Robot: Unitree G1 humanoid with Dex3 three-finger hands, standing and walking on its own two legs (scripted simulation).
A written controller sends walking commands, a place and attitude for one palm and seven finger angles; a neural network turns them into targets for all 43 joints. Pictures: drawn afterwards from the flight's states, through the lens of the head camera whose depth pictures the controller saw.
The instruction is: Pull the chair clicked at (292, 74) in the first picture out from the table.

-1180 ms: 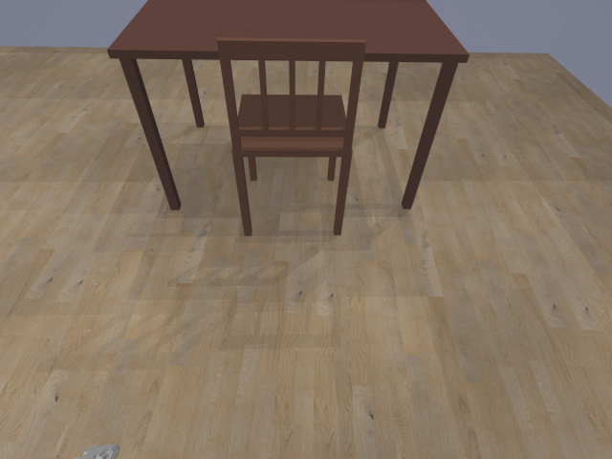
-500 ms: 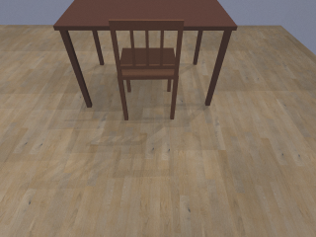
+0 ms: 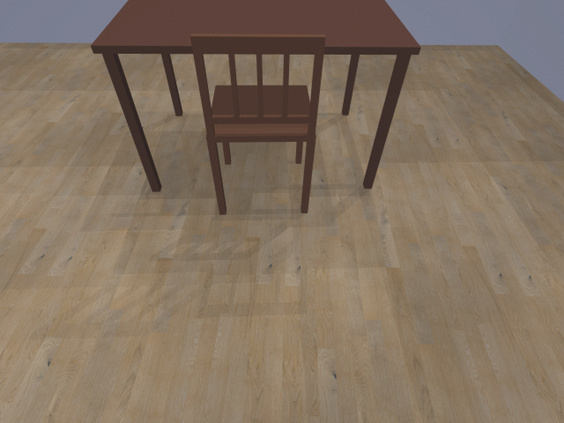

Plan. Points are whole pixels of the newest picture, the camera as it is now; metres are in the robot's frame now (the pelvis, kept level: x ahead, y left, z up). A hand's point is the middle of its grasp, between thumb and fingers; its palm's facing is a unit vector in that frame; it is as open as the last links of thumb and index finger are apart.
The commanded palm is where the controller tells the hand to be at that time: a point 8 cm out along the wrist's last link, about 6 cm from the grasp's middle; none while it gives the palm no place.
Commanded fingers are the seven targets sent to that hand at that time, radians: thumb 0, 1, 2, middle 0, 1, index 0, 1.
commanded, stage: look at it before walking up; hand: left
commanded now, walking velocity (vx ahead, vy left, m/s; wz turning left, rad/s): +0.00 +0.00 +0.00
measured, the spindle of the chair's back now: (260, 86) +1.18 +0.14 -0.11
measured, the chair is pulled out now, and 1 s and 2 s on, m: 0.00 0.00 0.00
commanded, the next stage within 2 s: walk to a spot facing it in 0.26 s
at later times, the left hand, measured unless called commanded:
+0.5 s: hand out of the picture +0.07 +0.24 -0.16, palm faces -0.04 -0.95 -0.31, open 7.4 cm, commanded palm none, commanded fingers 0.00 0.90 0.90 -0.20 -0.30 -0.20 -0.30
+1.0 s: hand out of the picture +0.10 +0.18 -0.19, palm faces -0.10 -0.98 -0.16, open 7.4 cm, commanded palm none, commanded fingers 0.00 0.90 0.90 -0.20 -0.30 -0.20 -0.30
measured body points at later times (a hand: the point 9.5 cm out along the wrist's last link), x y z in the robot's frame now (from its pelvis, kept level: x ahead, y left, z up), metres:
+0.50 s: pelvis +0.02 +0.00 +0.00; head +0.01 +0.00 +0.45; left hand +0.08 +0.29 -0.14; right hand +0.09 -0.28 -0.14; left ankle +0.00 +0.13 -0.74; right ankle +0.01 -0.12 -0.74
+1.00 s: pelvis +0.16 +0.01 -0.02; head +0.19 +0.02 +0.43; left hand +0.11 +0.23 -0.18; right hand +0.22 -0.24 -0.16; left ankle +0.25 +0.12 -0.70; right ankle +0.01 -0.11 -0.74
